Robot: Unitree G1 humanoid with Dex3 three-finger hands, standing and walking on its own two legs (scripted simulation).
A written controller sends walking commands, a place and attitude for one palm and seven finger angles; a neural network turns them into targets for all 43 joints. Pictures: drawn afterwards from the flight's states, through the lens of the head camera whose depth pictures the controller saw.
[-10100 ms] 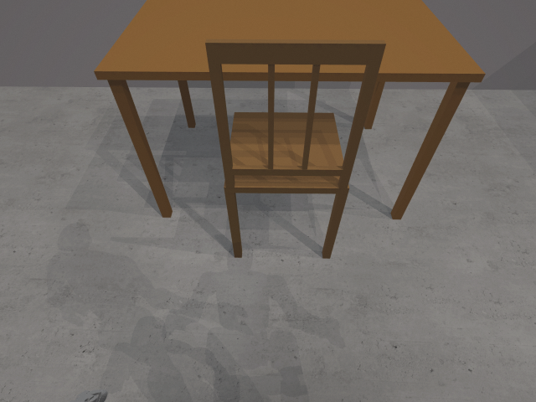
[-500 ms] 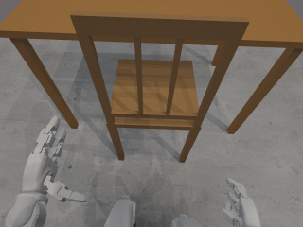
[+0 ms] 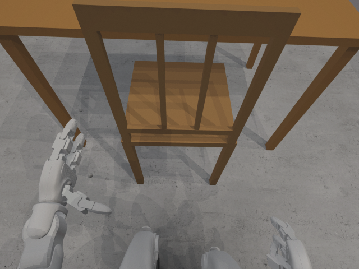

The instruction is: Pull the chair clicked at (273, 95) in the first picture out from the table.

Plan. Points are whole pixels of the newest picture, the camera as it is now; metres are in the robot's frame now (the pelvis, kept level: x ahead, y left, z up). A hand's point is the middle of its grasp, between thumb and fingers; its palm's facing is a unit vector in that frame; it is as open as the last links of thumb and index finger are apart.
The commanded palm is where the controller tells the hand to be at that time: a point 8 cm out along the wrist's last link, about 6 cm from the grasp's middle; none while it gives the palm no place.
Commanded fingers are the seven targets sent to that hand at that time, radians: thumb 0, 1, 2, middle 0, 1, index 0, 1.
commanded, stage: aim the fingers beside a spindle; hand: left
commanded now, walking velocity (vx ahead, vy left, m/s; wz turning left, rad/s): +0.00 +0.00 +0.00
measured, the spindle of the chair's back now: (162, 91) +0.54 +0.08 +0.03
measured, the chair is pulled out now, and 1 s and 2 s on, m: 0.00 0.00 0.00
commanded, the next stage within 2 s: push the fingers through the gap in 1.50 s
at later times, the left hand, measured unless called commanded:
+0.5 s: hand (101, 154) +0.35 +0.20 +0.02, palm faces +0.08 -1.00 -0.04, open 16.9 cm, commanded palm +0.33 +0.24 +0.02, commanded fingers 0.00 -0.50 0.30 -0.06 -0.08 -0.06 -0.08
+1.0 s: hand (112, 140) +0.40 +0.19 +0.00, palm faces +0.08 -1.00 -0.04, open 16.9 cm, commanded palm +0.37 +0.24 +0.01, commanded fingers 0.00 -0.50 0.30 -0.06 -0.08 -0.06 -0.08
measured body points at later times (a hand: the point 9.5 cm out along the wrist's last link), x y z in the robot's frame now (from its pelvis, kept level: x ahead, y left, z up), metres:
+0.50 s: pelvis +0.00 +0.00 -0.01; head +0.10 +0.01 +0.42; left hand +0.34 +0.25 +0.02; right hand +0.15 -0.25 -0.11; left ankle +0.08 +0.12 -0.64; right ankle -0.02 -0.11 -0.64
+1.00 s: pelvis +0.00 -0.01 -0.03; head +0.12 +0.00 +0.41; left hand +0.39 +0.24 +0.01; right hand +0.11 -0.27 -0.14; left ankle +0.08 +0.12 -0.64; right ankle -0.02 -0.11 -0.64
